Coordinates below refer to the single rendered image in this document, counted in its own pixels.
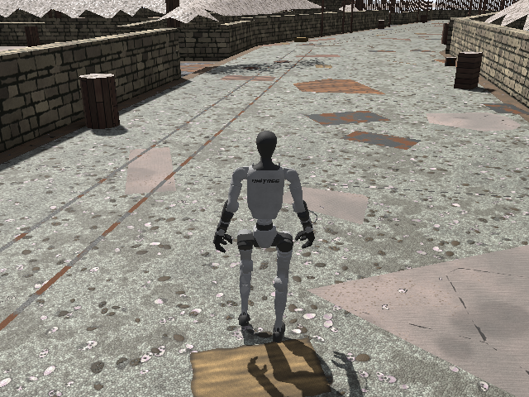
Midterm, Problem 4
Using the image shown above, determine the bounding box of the right robot forearm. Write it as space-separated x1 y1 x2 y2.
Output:
297 200 313 233

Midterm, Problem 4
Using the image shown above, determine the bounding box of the robot left upper arm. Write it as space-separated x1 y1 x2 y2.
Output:
226 166 249 213

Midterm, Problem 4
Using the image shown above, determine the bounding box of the robot right upper arm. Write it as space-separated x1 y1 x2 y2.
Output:
283 167 306 213

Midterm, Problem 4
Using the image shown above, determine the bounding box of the robot left hand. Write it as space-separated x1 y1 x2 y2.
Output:
213 232 232 253

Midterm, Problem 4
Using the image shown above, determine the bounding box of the left robot forearm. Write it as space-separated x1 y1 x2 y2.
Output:
216 200 234 236

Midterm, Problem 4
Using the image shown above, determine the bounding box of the robot right hand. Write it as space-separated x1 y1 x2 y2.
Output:
295 230 315 249

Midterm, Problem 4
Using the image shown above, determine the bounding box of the robot left thigh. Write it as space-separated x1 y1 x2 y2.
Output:
237 229 254 274

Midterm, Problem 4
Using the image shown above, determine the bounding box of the left robot foot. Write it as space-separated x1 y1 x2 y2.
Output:
238 312 250 326

